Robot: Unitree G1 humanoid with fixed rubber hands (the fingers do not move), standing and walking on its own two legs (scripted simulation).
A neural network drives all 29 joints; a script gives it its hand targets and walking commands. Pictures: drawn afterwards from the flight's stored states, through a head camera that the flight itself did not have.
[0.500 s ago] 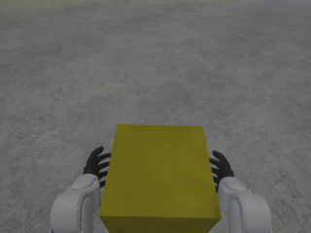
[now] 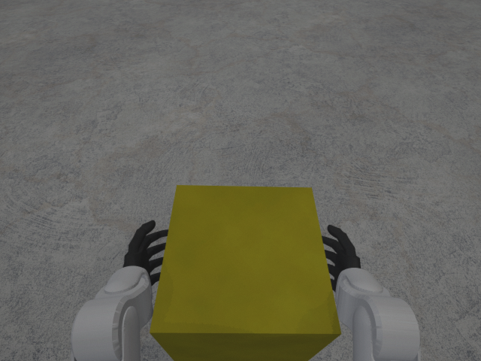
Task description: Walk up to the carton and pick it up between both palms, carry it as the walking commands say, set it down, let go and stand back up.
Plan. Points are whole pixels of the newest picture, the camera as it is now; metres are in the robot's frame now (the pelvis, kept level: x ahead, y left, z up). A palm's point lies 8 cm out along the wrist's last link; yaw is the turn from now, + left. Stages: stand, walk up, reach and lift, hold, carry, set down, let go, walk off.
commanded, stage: carry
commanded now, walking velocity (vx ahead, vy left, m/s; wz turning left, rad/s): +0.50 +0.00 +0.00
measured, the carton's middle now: (242, 283) +0.25 +0.00 +0.01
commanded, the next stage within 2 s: none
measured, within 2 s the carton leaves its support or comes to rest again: neither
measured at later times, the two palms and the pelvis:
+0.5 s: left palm (171, 128) +0.57 +0.15 +0.08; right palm (309, 141) +0.53 -0.14 +0.07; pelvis +0.31 +0.03 +0.00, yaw -4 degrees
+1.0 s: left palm (181, 58) +0.89 +0.17 +0.08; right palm (282, 64) +0.88 -0.12 +0.07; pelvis +0.64 +0.03 -0.02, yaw -2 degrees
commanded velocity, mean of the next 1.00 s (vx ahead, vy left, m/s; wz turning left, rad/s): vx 0.50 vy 0.00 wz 0.00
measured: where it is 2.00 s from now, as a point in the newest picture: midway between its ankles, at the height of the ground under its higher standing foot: (239, 168)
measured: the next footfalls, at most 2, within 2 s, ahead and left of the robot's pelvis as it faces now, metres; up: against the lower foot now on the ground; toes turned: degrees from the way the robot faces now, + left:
left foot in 0.22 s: +0.28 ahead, +0.15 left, +0.00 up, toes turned +10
right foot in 0.56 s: +0.48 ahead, -0.09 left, +0.00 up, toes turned -12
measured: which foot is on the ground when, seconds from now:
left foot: up 0.00-0.20, down 0.22-0.58, up 0.60-0.96, down 0.98-1.00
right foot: down 0.00-0.24, up 0.26-0.54, down 0.56-1.00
